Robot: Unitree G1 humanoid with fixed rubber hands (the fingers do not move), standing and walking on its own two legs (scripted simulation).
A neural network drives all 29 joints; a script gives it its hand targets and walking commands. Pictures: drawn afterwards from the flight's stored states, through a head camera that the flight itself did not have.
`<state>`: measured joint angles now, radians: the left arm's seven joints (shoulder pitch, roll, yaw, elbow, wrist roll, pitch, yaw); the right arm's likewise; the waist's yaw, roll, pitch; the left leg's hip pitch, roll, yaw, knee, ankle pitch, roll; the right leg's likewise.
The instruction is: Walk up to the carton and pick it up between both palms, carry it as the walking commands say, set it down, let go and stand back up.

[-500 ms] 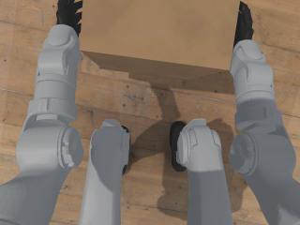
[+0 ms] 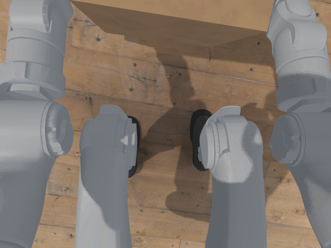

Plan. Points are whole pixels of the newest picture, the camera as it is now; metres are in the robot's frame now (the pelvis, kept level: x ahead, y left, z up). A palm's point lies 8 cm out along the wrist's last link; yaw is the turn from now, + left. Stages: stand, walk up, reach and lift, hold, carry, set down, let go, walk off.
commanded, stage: set down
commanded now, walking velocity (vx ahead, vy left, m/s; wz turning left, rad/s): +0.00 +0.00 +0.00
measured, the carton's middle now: out of the picture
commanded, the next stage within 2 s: none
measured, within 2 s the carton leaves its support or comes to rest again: rests again in 1.76 s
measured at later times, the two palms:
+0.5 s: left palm out of the picture +0.56 +0.17 -0.17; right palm (277, 3) +0.53 -0.20 -0.18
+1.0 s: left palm out of the picture +0.55 +0.18 -0.19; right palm (269, 3) +0.53 -0.19 -0.19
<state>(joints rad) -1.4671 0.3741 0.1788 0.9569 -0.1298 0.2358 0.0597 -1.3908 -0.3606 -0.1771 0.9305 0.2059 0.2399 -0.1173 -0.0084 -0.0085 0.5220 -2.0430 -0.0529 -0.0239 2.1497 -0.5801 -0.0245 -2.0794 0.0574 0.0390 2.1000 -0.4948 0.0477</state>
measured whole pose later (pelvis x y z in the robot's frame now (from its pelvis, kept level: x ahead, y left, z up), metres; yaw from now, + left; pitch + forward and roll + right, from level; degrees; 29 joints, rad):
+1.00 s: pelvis +0.00 +0.00 -0.03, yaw +0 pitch +28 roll -1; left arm -1.50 0.40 0.09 1.09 -0.17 0.20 0.06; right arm -1.45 -0.36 -0.18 1.08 0.21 0.18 -0.10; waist -0.02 -0.01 0.52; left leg -2.16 -0.07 -0.03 2.22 -0.54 -0.03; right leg -2.18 0.05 0.03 2.16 -0.47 0.05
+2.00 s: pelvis +0.01 +0.00 -0.02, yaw +0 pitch +31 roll -1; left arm -1.44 0.42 0.06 1.04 -0.22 0.07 0.10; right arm -1.42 -0.38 -0.15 1.07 0.21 0.04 -0.11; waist -0.03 0.00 0.53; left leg -2.16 -0.07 -0.03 2.21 -0.60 -0.03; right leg -2.19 0.04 0.03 2.16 -0.52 0.05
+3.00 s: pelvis +0.01 +0.00 +0.12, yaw +0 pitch +27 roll -1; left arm -1.32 0.48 0.18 0.69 -0.20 0.31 0.04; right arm -1.27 -0.46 -0.23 0.68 0.19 0.29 -0.05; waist -0.02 0.00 0.53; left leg -1.69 -0.05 -0.04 1.77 -0.54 -0.02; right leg -1.71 0.04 0.03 1.72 -0.47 0.03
